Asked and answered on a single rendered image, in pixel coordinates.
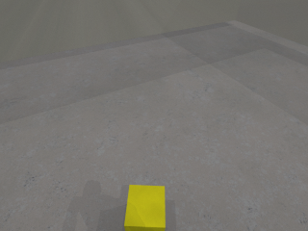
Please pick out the carton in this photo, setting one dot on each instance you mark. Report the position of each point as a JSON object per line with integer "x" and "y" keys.
{"x": 146, "y": 208}

